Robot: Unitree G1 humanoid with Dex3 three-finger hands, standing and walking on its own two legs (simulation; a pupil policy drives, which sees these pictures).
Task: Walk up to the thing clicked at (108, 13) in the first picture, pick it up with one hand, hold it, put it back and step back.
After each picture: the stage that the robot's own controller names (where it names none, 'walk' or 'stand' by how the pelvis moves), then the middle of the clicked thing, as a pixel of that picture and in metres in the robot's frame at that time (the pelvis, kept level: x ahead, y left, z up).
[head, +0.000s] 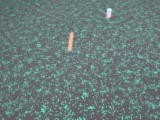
stand; (108, 13) +2.13 -0.38 -0.72
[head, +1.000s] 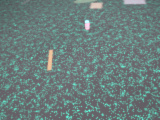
walk; (87, 25) +2.01 +0.10 -0.70
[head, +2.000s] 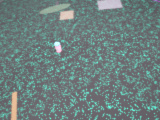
walk; (58, 47) +1.36 +0.44 -0.72
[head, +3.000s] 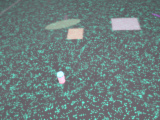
walk; (61, 77) +0.93 +0.33 -0.72
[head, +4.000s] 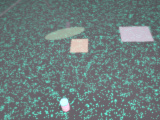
walk; (65, 105) +0.61 +0.24 -0.71
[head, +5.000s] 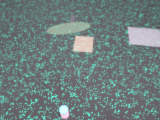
stand; (64, 112) +0.47 +0.18 -0.70
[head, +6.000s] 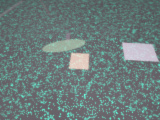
stand; out of the picture +0.40 +0.18 -0.72
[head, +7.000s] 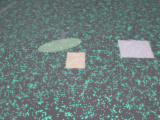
stand; out of the picture +0.39 +0.20 -0.72
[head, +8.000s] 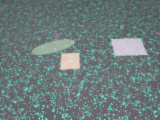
stand; out of the picture +0.38 +0.22 -0.72
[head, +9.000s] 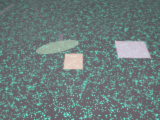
stand; out of the picture +0.40 +0.21 -0.73
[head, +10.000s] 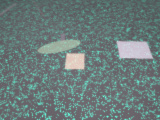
stand; out of the picture +0.40 +0.21 -0.73
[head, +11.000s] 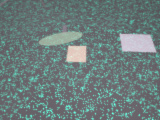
go down; out of the picture +0.40 +0.20 -0.72
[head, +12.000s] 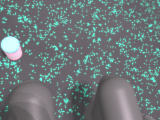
go down; (12, 49) +0.48 +0.25 -0.29
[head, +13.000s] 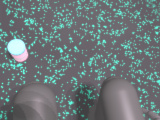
close in; (18, 51) +0.47 +0.25 -0.29
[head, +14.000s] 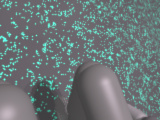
close in; out of the picture +0.46 +0.30 -0.22
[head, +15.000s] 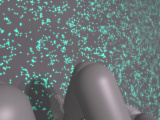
close; out of the picture +0.45 +0.30 -0.23
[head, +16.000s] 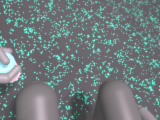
lift; (6, 68) +0.36 +0.27 -0.12
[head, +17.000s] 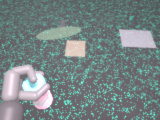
hold; (38, 92) +0.32 +0.17 +0.02
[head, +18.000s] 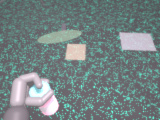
hold; (45, 99) +0.31 +0.16 -0.02
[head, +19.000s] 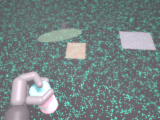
hold; (44, 97) +0.32 +0.16 -0.02
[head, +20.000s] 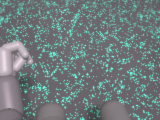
crouch; out of the picture +0.13 -0.03 -0.45
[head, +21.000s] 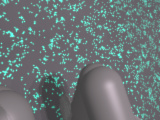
lower; out of the picture +0.13 +0.03 -0.26
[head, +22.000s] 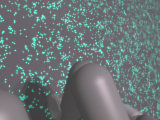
lower; out of the picture +0.09 +0.02 -0.25
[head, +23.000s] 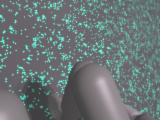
lower; out of the picture +0.04 +0.02 -0.26
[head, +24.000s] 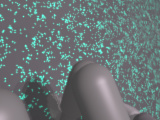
lower; out of the picture -0.01 +0.01 -0.26
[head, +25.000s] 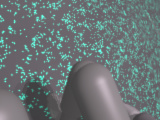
lower; out of the picture -0.07 +0.01 -0.26
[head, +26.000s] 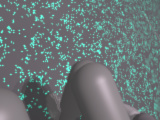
open; out of the picture -0.11 +0.00 -0.26
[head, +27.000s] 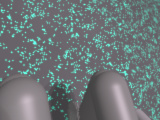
stand; out of the picture -0.16 +0.01 -0.28
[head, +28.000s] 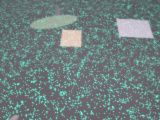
stand; out of the picture -0.28 +0.08 -0.64
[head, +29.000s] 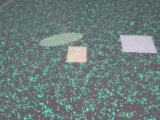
stand; out of the picture -0.32 +0.11 -0.69
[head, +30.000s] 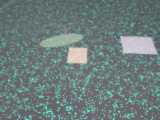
stand; out of the picture -0.34 +0.10 -0.69
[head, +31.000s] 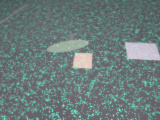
stand; out of the picture -0.35 +0.11 -0.75
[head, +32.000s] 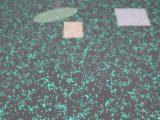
walk; out of the picture -0.28 +0.02 -0.72
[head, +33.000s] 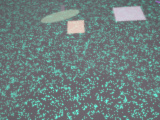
walk; out of the picture -0.04 +0.04 -0.73
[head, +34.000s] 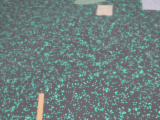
stand; out of the picture +0.38 -0.03 -0.73
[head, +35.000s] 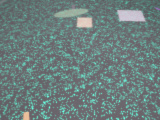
stand; out of the picture +0.43 -0.06 -0.74
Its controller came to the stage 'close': yes
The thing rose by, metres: 0.68
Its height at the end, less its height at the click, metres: -0.02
